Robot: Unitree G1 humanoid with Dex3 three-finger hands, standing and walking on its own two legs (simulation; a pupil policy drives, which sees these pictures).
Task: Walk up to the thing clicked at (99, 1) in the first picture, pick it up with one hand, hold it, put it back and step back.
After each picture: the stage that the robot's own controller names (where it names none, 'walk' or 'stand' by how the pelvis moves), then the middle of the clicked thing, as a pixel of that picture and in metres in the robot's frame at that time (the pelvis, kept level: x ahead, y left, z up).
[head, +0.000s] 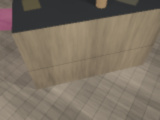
stand; out of the picture +1.04 -0.11 +0.02
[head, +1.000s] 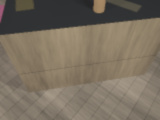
rise first; out of the picture +0.94 -0.06 +0.04
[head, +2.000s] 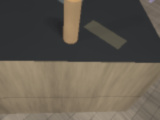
rise first; (71, 18) +0.62 +0.09 +0.05
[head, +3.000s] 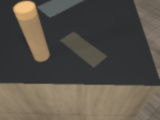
walk; (34, 35) +0.51 +0.22 +0.06
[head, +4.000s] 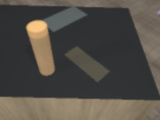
stand; (42, 51) +0.48 +0.19 +0.02
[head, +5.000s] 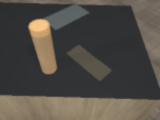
stand; (45, 50) +0.48 +0.18 +0.02
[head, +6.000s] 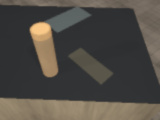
stand; (46, 53) +0.47 +0.17 +0.02
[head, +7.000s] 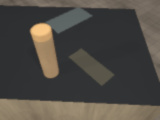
stand; (46, 54) +0.47 +0.17 +0.02
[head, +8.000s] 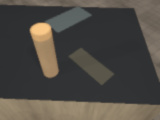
rise first; (46, 53) +0.47 +0.17 +0.02
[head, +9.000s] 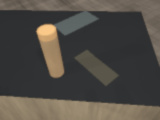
rise first; (52, 53) +0.48 +0.18 +0.02
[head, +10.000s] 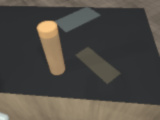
go down; (53, 51) +0.48 +0.17 +0.03
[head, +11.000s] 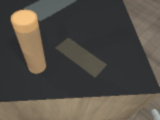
go down; (32, 46) +0.46 +0.16 +0.05
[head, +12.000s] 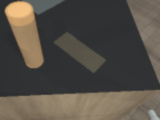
close in; (28, 40) +0.47 +0.17 +0.06
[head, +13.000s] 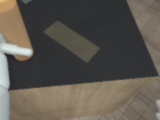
close; (13, 30) +0.48 +0.18 +0.09
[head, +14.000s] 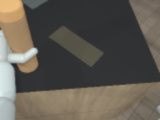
lift; (20, 41) +0.44 +0.18 +0.09
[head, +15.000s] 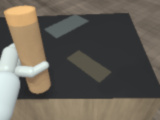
lift; (31, 54) +0.34 +0.16 +0.19
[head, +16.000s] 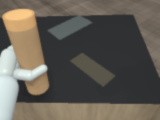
hold; (30, 57) +0.33 +0.17 +0.19
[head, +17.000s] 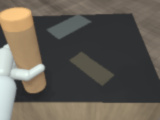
hold; (27, 56) +0.33 +0.17 +0.19
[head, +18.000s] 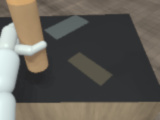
crouch; (30, 34) +0.39 +0.16 +0.22
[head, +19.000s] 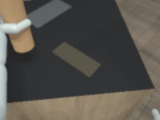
lower; (13, 13) +0.49 +0.18 +0.19
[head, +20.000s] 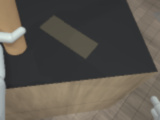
lower; (6, 19) +0.51 +0.19 +0.10
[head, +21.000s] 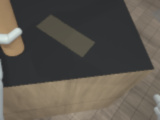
lower; (2, 20) +0.51 +0.19 +0.10
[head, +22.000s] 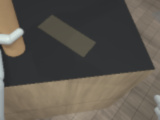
lower; (4, 21) +0.50 +0.19 +0.10
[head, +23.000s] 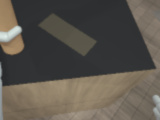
lower; (2, 18) +0.51 +0.19 +0.10
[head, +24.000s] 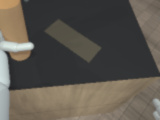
open; (13, 28) +0.48 +0.18 +0.09
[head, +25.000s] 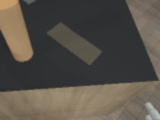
sink last; (14, 29) +0.48 +0.19 +0.08
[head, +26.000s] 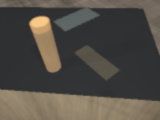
sink last; (47, 47) +0.49 +0.19 +0.06
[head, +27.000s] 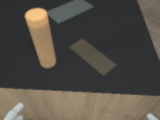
stand; (43, 42) +0.49 +0.18 +0.06
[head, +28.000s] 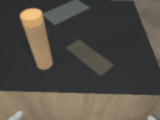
stand; (39, 42) +0.49 +0.19 +0.07
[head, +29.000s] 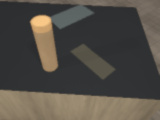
stand; (46, 46) +0.49 +0.18 +0.04
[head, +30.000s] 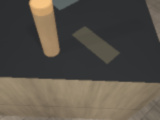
walk; (47, 30) +0.52 +0.15 +0.04
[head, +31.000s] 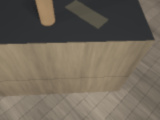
walk; out of the picture +0.68 +0.20 +0.04
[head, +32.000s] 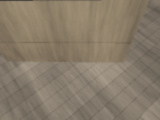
walk; out of the picture +1.00 +0.17 +0.05
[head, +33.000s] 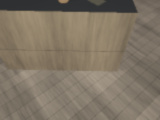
stand; out of the picture +1.08 +0.17 +0.03
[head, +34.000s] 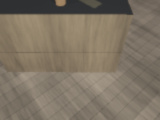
stand; out of the picture +1.10 +0.18 +0.02
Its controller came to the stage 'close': yes
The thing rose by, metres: 0.21
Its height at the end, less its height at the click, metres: +0.00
